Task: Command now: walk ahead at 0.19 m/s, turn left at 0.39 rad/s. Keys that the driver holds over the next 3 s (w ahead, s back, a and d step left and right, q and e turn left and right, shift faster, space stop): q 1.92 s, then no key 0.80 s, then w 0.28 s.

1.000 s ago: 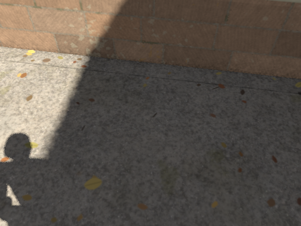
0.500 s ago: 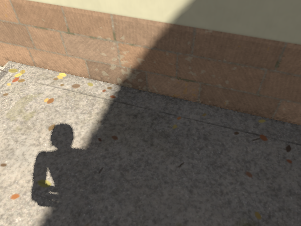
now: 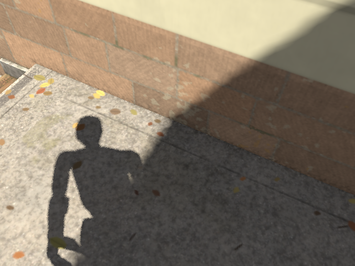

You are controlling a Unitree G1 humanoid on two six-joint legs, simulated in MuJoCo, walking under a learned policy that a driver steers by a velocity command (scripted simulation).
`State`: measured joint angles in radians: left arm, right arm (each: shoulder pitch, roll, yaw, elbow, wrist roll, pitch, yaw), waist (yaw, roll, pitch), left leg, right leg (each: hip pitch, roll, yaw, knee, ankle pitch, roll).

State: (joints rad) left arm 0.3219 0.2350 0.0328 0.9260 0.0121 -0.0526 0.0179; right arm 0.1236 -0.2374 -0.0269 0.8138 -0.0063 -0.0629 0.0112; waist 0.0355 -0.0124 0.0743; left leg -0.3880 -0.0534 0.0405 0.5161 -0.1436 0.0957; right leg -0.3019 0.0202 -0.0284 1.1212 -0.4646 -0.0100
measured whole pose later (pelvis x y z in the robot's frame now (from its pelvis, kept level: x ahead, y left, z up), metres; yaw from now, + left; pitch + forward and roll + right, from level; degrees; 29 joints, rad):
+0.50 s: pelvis +0.06 -0.03 +0.01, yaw +17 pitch +1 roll +0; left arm 0.14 0.27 0.02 0.76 0.00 0.01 0.06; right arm 0.28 -0.29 -0.10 0.83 -0.01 0.04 0.00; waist -0.04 0.03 0.03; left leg -0.33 -0.18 -0.23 0.50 -0.20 0.05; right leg -0.26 0.05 0.06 0.48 -0.25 -0.02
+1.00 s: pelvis +0.04 -0.02 +0.00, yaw +34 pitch +0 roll +0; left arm 0.23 0.32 0.06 0.77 0.02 0.04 0.01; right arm 0.14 -0.28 -0.05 0.73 -0.01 0.05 0.03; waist 0.02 -0.05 0.08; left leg -0.25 -0.05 0.02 0.57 -0.28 0.06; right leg -0.30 -0.10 -0.14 0.76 -0.47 0.02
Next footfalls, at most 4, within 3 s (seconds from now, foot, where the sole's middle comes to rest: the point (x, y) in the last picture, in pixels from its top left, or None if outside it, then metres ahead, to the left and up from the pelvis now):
0.48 right None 0.13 -0.12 -0.77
0.96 left None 0.02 0.07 -0.77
1.54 right None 0.16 -0.04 -0.77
2.04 left None -0.04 0.04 -0.77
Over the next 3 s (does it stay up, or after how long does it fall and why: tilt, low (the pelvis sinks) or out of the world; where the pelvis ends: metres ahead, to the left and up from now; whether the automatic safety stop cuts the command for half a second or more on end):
stays up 0.03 0.02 0.01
